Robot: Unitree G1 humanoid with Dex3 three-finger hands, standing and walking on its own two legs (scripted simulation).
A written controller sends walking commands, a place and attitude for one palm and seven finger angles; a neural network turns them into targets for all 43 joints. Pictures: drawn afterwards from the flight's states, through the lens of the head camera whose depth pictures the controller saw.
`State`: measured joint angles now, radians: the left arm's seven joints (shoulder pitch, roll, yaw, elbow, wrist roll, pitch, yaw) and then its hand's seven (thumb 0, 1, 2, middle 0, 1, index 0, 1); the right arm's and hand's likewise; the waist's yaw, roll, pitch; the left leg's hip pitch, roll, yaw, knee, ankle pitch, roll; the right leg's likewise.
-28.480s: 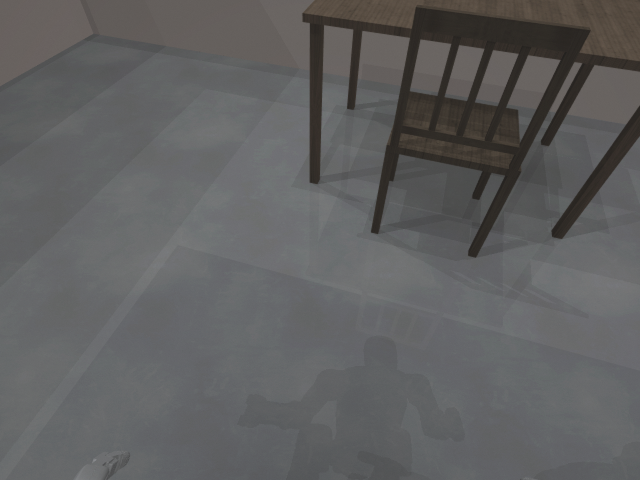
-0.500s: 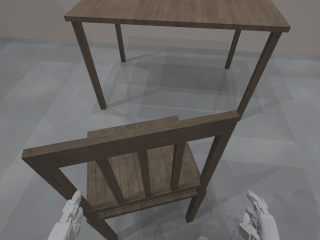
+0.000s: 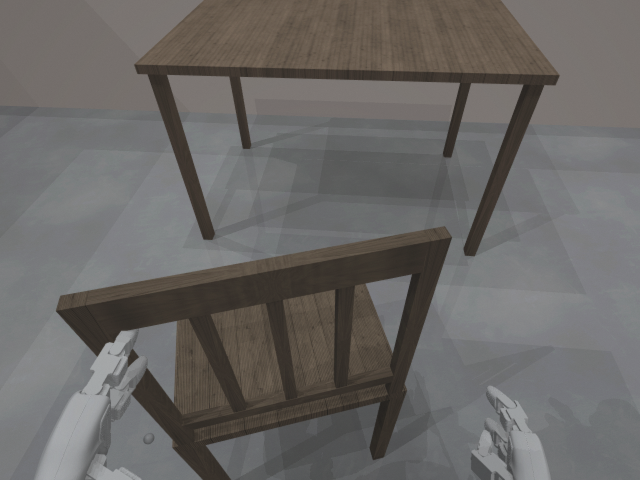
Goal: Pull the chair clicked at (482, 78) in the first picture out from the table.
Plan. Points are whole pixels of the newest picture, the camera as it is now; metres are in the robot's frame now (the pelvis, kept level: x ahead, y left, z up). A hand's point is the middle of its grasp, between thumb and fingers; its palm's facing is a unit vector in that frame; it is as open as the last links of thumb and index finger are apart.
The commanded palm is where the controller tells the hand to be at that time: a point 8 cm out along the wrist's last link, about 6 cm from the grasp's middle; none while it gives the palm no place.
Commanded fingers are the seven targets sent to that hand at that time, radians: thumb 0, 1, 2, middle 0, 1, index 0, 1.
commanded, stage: draw the hand back to the body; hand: left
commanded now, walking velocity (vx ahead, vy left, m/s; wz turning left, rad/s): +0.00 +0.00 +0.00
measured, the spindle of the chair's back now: (283, 354) +0.31 +0.08 -0.04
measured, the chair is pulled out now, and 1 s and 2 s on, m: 0.64 0.64 0.63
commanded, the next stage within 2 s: step back with the hand held close in 0.96 s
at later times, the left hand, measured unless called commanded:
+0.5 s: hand (99, 413) +0.17 +0.24 +0.09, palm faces +0.22 -0.83 -0.52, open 9.0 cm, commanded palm +0.16 +0.29 +0.21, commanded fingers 0.00 0.79 0.85 -0.19 -0.28 -0.19 -0.28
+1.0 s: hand (92, 396) +0.18 +0.25 +0.09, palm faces +0.25 -0.81 -0.54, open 6.3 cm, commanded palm +0.18 +0.30 +0.22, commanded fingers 0.00 0.90 0.90 -0.20 -0.30 -0.20 -0.30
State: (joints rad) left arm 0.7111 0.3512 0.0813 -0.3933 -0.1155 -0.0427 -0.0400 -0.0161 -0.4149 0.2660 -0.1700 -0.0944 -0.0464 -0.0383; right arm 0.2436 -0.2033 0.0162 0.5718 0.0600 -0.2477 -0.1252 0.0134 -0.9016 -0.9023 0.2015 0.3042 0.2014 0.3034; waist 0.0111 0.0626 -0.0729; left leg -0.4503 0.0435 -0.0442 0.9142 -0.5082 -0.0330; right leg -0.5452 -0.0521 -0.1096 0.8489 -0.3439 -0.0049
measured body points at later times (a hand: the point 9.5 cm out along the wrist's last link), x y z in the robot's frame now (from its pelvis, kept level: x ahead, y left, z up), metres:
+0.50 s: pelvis +0.04 -0.01 +0.04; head +0.04 -0.04 +0.49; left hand +0.15 +0.28 +0.12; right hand +0.23 -0.22 -0.05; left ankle -0.02 +0.14 -0.69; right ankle +0.06 -0.12 -0.69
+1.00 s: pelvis +0.05 -0.01 +0.04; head +0.06 -0.04 +0.49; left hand +0.17 +0.29 +0.12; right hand +0.25 -0.20 -0.06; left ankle -0.02 +0.14 -0.69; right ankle +0.06 -0.12 -0.69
